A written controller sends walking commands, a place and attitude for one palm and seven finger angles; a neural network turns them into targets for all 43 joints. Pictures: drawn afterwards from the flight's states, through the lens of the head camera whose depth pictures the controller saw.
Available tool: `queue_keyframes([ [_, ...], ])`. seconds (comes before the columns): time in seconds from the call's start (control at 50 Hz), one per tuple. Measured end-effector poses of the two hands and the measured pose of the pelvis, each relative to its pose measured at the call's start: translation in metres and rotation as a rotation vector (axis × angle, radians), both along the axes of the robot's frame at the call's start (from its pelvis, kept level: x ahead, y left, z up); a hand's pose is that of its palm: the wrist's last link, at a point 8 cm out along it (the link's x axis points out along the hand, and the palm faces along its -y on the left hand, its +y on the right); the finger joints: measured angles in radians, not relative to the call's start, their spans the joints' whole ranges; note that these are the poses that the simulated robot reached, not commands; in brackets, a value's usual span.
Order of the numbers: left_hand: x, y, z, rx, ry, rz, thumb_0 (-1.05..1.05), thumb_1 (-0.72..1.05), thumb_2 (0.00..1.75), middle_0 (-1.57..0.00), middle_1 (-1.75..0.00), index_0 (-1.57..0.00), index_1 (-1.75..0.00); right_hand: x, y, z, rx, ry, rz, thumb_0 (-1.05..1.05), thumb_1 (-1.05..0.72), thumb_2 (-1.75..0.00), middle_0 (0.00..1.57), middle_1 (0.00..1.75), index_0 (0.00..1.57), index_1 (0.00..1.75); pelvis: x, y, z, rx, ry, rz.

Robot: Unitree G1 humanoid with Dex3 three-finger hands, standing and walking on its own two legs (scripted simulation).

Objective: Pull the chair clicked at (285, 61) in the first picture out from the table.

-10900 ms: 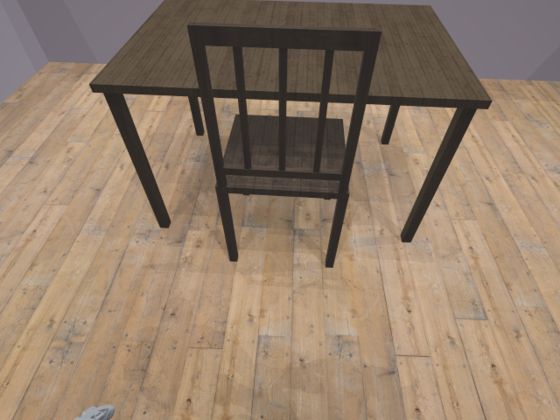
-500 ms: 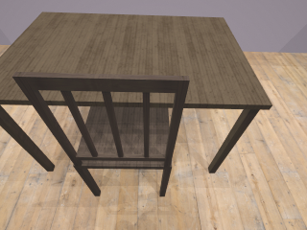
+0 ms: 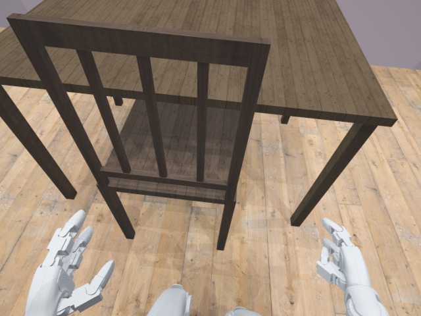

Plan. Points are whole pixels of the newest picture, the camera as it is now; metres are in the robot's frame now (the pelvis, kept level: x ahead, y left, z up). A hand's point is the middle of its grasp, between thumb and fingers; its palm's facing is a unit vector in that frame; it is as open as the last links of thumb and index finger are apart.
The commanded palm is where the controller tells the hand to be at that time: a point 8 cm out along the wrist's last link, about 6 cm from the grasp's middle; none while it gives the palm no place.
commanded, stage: raise the hand toward the chair's back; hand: left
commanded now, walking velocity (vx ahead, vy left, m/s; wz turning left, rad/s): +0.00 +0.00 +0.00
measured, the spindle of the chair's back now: (155, 129) +0.49 +0.18 +0.05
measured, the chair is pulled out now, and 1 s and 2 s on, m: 0.00 0.00 0.00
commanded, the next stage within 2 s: aim the fingers beside a spindle in 1.56 s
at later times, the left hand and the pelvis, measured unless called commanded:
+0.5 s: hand (108, 238) +0.23 +0.20 +0.05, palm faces +0.02 -1.00 -0.07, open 14.6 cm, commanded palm +0.20 +0.26 +0.05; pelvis +0.00 +0.01 +0.00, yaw -1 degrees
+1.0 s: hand (73, 223) +0.24 +0.25 +0.07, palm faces +0.03 -1.00 -0.05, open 16.9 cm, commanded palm +0.23 +0.32 +0.06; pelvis +0.01 +0.06 +0.02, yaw -1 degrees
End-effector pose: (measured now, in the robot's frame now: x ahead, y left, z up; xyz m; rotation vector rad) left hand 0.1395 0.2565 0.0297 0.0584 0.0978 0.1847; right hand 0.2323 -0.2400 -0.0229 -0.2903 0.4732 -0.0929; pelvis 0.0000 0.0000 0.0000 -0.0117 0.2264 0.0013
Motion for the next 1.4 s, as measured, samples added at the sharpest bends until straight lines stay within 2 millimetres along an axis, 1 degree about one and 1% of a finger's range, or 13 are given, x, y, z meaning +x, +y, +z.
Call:
queue_keyframes([
  [0.04, 0.0, 0.004, 0.019, 0.034, -0.113, 0.008, 0.02, 0.42, 0.69, -0.16, -0.22, -0.15, -0.22, 0.001, 0.011, -0.014, 0.026, 0.009, 0.035, 0.01, -0.91, -0.9, 0.2, 0.3, 0.2, 0.3, -0.004, -0.002, -0.005, -0.012, 0.007, 0.012],
  [0.1, 0.016, -0.007, 0.036, 0.038, -0.232, -0.093, 0.02, 0.35, 0.66, -0.14, -0.21, -0.14, -0.21, -0.008, 0.028, -0.037, 0.074, 0.045, 0.067, 0.01, -0.91, -0.9, 0.2, 0.3, 0.2, 0.3, -0.01, -0.003, -0.011, -0.024, 0.015, 0.022],
  [0.18, 0.05, -0.032, 0.018, -0.022, -0.114, -0.288, 0.01, 0.26, 0.62, -0.13, -0.2, -0.13, -0.19, -0.038, 0.037, -0.062, 0.137, 0.146, 0.028, 0.01, -0.9, -0.9, 0.2, 0.3, 0.2, 0.3, -0.014, -0.004, -0.011, -0.019, 0.024, 0.017],
  [0.26, 0.068, -0.037, 0.002, -0.084, 0.061, -0.277, 0.01, 0.16, 0.58, -0.13, -0.18, -0.13, -0.18, -0.076, 0.029, -0.069, 0.16, 0.258, -0.074, 0.01, -0.9, -0.9, 0.21, 0.3, 0.2, 0.3, -0.009, -0.003, -0.002, -0.003, 0.019, -0.002],
  [0.4, 0.068, -0.009, 0.037, 0.014, -0.059, -0.081, 0.01, 0.0, 0.51, -0.12, -0.16, -0.11, -0.15, -0.113, -0.001, -0.065, 0.104, 0.356, -0.19, 0.01, -0.9, -0.9, 0.21, 0.3, 0.2, 0.3, 0.005, 0.003, 0.011, 0.007, 0.032, -0.026],
  [0.5, 0.071, -0.004, 0.022, 0.012, -0.045, -0.17, 0.01, -0.11, 0.46, -0.1, -0.14, -0.09, -0.14, -0.11, -0.015, -0.065, 0.047, 0.347, -0.201, 0.01, -0.9, -0.9, 0.2, 0.3, 0.2, 0.3, 0.004, 0.011, 0.005, -0.002, 0.052, -0.021],
  [0.58, 0.072, -0.007, 0.008, -0.046, 0.011, -0.212, 0.0, -0.21, 0.42, -0.09, -0.13, -0.09, -0.12, -0.096, -0.014, -0.056, 0.022, 0.296, -0.207, 0.01, -0.91, -0.9, 0.2, 0.3, 0.2, 0.3, 0.004, 0.018, 0.006, -0.008, 0.05, -0.023],
  [0.72, 0.078, 0.015, 0.039, -0.01, -0.13, -0.135, 0.0, -0.37, 0.35, -0.08, -0.1, -0.07, -0.1, -0.065, 0.017, -0.035, 0.038, 0.202, -0.141, 0.01, -0.91, -0.9, 0.2, 0.3, 0.2, 0.3, 0.007, 0.031, 0.013, -0.023, 0.035, -0.017],
  [0.86, 0.081, 0.031, 0.023, -0.04, -0.04, -0.183, 0.0, -0.46, 0.31, -0.07, -0.09, -0.06, -0.08, -0.048, 0.052, -0.028, 0.062, 0.172, -0.066, 0.01, -0.9, -0.9, 0.2, 0.3, 0.2, 0.3, 0.005, 0.047, 0.014, -0.046, 0.026, -0.007],
  [1.02, 0.083, 0.057, 0.043, -0.001, -0.115, -0.15, -0.01, -0.49, 0.3, -0.07, -0.08, -0.06, -0.08, -0.058, 0.074, -0.024, 0.041, 0.207, -0.043, 0.01, -0.9, -0.9, 0.21, 0.3, 0.2, 0.3, 0.005, 0.063, 0.019, -0.06, 0.013, -0.002],
  [1.1, 0.091, 0.073, 0.042, 0.008, -0.124, -0.146, -0.01, -0.5, 0.3, -0.07, -0.08, -0.06, -0.08, -0.067, 0.076, -0.029, 0.029, 0.243, -0.047, 0.01, -0.9, -0.9, 0.21, 0.3, 0.2, 0.3, 0.003, 0.07, 0.018, -0.067, 0.016, 0.001],
  [1.24, 0.092, 0.073, 0.032, -0.04, -0.03, -0.21, -0.01, -0.5, 0.3, -0.06, -0.08, -0.06, -0.07, -0.085, 0.074, -0.023, 0.016, 0.268, -0.099, 0.01, -0.9, -0.9, 0.21, 0.3, 0.2, 0.3, 0.004, 0.081, 0.023, -0.071, 0.006, -0.011],
  [1.4, 0.092, 0.084, 0.04, -0.003, -0.111, -0.155, -0.01, -0.5, 0.3, -0.07, -0.08, -0.06, -0.08, -0.092, 0.072, -0.022, -0.011, 0.279, -0.098, 0.01, -0.9, -0.9, 0.2, 0.3, 0.2, 0.3, 0.001, 0.085, 0.021, -0.07, 0.006, -0.011],
])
